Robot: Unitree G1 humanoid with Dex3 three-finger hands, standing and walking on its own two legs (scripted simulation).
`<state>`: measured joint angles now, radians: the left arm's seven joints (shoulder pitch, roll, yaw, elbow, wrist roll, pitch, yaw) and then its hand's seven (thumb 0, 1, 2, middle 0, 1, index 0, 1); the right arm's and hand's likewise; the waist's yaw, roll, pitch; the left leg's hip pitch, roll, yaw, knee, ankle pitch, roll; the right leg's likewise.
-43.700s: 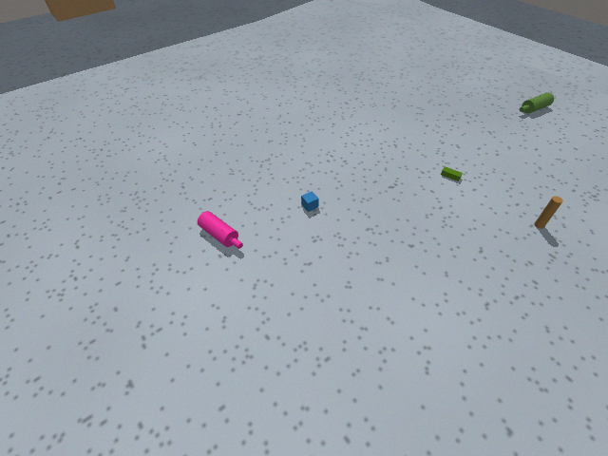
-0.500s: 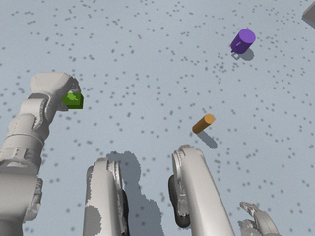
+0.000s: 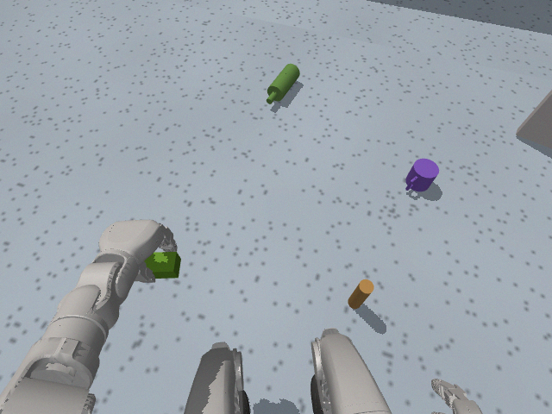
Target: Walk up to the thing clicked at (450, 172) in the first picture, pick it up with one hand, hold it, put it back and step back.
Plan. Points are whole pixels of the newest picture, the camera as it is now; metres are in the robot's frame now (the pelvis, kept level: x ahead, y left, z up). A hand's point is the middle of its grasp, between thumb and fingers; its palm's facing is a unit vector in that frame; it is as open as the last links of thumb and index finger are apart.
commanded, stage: lift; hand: left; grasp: from above
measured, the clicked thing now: (151, 265) +0.39 +0.21 -0.11
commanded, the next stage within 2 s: hold in 0.52 s
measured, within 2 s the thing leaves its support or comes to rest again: neither
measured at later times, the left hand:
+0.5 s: hand (118, 237) +0.38 +0.21 +0.03, palm faces -0.45 +0.00 -0.89, open 6.8 cm
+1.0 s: hand (97, 219) +0.38 +0.22 +0.08, palm faces -0.48 +0.01 -0.88, open 6.8 cm
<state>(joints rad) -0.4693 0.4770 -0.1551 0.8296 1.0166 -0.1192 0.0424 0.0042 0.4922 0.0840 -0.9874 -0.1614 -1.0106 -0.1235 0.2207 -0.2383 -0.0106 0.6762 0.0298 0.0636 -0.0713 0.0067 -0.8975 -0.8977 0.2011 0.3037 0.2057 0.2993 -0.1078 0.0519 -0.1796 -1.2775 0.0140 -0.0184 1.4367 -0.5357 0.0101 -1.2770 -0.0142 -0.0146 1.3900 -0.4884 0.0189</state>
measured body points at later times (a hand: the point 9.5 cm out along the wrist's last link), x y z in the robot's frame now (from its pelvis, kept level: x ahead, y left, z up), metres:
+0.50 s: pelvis +0.04 +0.00 +0.10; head +0.10 +0.00 +0.54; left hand +0.40 +0.21 +0.08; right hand +0.13 -0.27 -0.03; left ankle +0.07 +0.11 -0.58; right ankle +0.09 -0.13 -0.58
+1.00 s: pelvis +0.06 +0.01 +0.13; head +0.10 +0.00 +0.58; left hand +0.40 +0.22 +0.13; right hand +0.18 -0.26 +0.01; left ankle +0.07 +0.11 -0.58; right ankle +0.09 -0.13 -0.58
